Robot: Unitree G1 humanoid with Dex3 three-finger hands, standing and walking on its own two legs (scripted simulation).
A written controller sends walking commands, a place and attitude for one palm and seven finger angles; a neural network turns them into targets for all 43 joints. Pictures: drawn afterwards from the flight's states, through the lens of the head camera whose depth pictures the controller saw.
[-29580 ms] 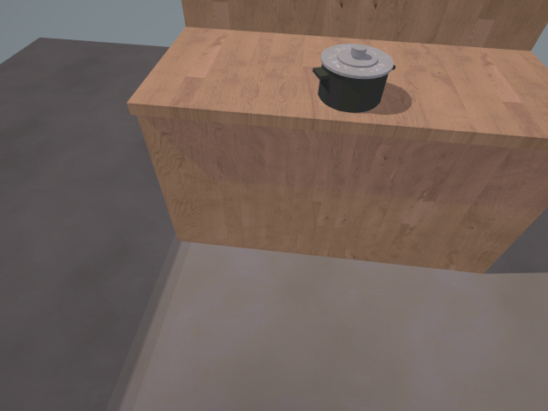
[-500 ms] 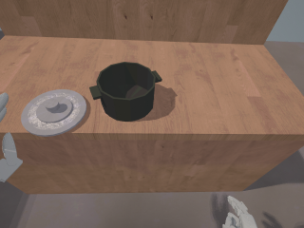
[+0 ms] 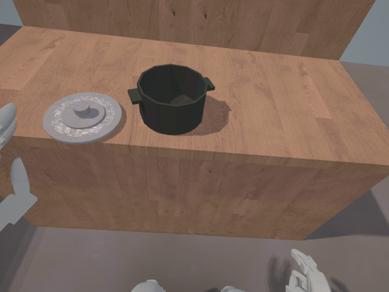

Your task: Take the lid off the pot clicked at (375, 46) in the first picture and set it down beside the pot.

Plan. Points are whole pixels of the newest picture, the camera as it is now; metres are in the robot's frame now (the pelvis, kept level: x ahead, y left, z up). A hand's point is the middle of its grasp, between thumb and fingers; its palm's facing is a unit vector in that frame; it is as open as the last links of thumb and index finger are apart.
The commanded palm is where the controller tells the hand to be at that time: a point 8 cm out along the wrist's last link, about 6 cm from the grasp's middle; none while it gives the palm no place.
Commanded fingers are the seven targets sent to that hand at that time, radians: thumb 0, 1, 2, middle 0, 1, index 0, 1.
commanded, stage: step back with the hand held close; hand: left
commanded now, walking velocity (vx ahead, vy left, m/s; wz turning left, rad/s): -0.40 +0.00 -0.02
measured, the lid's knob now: (81, 108) +0.55 +0.33 +0.02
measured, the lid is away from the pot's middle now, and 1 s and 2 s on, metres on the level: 0.25 0.25 0.25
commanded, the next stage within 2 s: stop stepping back and stand still in 0.36 s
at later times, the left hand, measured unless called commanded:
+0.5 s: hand out of the picture +0.15 +0.26 +0.16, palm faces +0.26 -0.89 -0.38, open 7.4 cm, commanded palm +0.05 +0.30 +0.20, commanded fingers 0.00 0.90 0.90 -0.20 -0.30 -0.20 -0.30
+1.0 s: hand out of the picture +0.01 +0.31 +0.16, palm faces +0.32 -0.89 -0.33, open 7.4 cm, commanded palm -0.04 +0.34 +0.20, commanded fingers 0.00 0.90 0.90 -0.20 -0.30 -0.20 -0.30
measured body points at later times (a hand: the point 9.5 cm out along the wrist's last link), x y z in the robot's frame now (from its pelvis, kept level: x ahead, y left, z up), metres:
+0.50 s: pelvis -0.09 +0.03 +0.00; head -0.06 +0.09 +0.45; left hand +0.13 +0.31 +0.18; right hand +0.07 -0.22 -0.05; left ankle -0.05 +0.10 -0.71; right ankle -0.09 -0.14 -0.67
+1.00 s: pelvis -0.20 +0.07 -0.02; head -0.22 +0.15 +0.42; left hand -0.01 +0.35 +0.18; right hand -0.07 -0.17 -0.07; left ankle -0.19 +0.11 -0.72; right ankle -0.22 -0.08 -0.68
